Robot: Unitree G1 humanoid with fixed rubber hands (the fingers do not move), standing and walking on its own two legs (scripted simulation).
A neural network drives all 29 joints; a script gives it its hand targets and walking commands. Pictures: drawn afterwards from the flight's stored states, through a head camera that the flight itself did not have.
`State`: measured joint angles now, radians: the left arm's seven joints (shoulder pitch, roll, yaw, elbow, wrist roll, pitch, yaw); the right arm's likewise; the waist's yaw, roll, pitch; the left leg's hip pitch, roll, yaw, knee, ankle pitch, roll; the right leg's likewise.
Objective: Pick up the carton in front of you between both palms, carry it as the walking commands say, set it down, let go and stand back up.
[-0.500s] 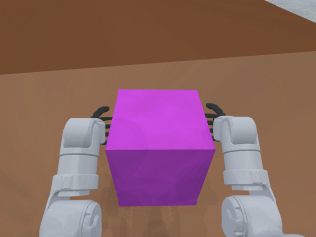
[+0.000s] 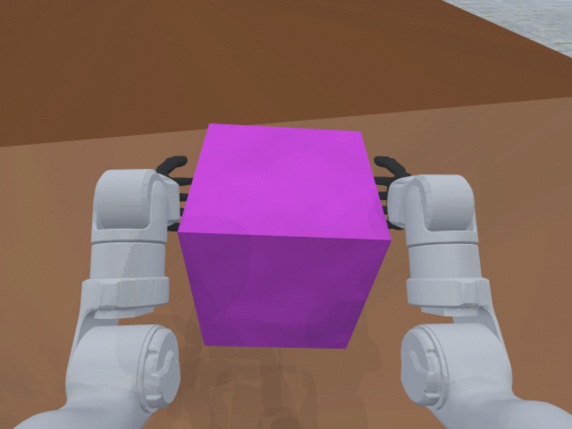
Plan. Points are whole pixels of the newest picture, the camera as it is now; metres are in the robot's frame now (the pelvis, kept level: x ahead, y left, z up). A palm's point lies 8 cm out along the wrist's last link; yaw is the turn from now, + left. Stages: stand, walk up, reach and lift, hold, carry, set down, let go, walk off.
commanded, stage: carry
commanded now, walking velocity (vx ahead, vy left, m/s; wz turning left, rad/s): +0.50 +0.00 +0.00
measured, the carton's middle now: (280, 241) +0.36 -0.01 +0.10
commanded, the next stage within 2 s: none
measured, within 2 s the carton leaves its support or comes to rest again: neither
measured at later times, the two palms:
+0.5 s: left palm (193, 114) +0.63 +0.14 +0.16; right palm (350, 104) +0.66 -0.16 +0.17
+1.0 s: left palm (221, 32) +0.97 +0.10 +0.20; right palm (341, 33) +0.97 -0.20 +0.21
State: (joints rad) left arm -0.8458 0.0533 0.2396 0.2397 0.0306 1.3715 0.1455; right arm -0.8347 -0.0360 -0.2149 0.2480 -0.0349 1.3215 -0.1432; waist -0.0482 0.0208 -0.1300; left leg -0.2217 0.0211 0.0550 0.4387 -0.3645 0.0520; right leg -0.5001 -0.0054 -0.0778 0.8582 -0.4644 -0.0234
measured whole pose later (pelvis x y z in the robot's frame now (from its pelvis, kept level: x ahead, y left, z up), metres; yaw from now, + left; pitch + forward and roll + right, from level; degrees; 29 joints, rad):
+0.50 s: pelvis +0.26 -0.03 +0.00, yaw +0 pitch +6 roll +1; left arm -0.85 -0.01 0.27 0.03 0.04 1.35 0.17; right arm -0.90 -0.02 -0.31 0.06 -0.07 1.33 -0.13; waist 0.07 0.00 0.01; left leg -0.75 0.03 0.10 0.77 -0.24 0.06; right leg -0.11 0.00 -0.09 0.42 -0.48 -0.02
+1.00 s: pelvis +0.59 -0.04 +0.02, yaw +0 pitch +4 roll -1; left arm -0.87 0.00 0.28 0.07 0.09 1.35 0.13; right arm -0.88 -0.03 -0.27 0.12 -0.05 1.30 -0.14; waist -0.04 0.01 -0.04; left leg -0.13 0.01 0.10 0.55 -0.53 0.04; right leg -0.59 0.00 -0.14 0.58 -0.18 -0.07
